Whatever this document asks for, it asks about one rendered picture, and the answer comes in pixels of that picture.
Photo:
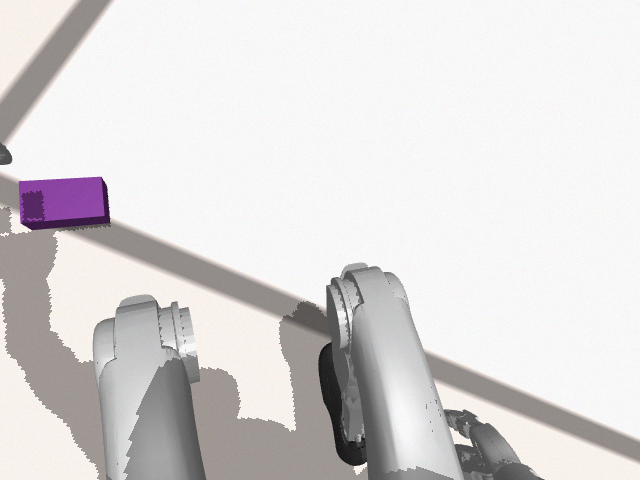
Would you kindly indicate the right robot arm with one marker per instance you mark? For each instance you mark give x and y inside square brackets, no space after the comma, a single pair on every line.
[516,471]

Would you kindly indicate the small box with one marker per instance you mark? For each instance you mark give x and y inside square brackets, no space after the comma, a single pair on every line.
[57,203]

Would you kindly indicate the right robot foot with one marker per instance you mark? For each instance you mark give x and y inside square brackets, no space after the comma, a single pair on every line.
[351,452]

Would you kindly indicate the right robot hand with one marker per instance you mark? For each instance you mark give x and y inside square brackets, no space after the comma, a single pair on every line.
[490,450]

